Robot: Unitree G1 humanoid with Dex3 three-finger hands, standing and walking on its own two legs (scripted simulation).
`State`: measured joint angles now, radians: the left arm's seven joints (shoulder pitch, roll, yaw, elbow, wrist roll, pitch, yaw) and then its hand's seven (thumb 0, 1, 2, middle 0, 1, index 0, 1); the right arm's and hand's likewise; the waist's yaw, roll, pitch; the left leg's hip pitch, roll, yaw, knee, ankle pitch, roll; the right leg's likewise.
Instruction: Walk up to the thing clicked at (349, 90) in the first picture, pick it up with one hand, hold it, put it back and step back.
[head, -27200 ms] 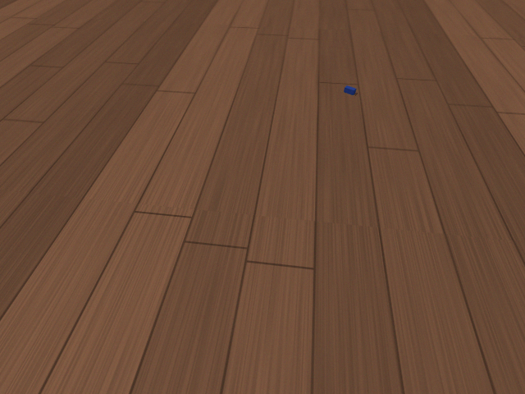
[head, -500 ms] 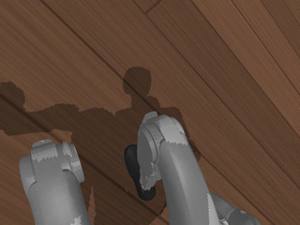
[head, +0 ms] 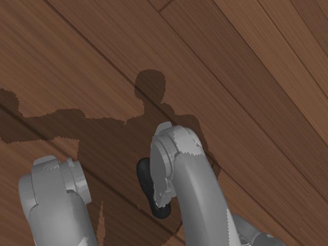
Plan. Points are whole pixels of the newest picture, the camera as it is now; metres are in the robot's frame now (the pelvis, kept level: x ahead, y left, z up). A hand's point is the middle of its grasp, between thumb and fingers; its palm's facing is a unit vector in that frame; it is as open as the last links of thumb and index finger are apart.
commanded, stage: close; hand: left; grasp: from above
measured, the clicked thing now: out of the picture +0.42 +0.32 -0.28
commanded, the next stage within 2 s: settle in 0.58 s
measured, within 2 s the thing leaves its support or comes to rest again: leaves its support in 1.02 s
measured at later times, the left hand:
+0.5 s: hand out of the picture +0.41 +0.32 -0.25, palm faces -0.42 -0.15 -0.89, open 6.9 cm
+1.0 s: hand out of the picture +0.40 +0.33 -0.25, palm faces -0.42 -0.17 -0.89, open 6.7 cm
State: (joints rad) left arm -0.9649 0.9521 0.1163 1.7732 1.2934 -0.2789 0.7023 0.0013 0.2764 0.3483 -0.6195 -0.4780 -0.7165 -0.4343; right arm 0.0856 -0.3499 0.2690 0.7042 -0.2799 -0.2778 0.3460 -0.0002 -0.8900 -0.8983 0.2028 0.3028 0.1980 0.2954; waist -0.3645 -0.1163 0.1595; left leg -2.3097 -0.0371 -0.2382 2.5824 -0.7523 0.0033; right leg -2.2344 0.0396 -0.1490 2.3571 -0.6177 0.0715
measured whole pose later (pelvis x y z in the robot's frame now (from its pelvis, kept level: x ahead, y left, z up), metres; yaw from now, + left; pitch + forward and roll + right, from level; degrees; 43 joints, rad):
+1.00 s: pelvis +0.00 +0.00 +0.00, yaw +0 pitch +28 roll -15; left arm -0.92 0.93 0.17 1.69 1.31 -0.26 0.67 0.03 0.48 0.04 -1.05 -0.06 -1.08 -0.03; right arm 0.11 -0.34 0.24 0.70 -0.28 -0.26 0.32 0.00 -0.91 -0.90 0.20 0.30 0.20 0.30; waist -0.34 -0.10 0.13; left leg -2.32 -0.04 -0.23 2.57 -0.75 0.00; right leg -2.24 0.03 -0.14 2.35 -0.62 0.06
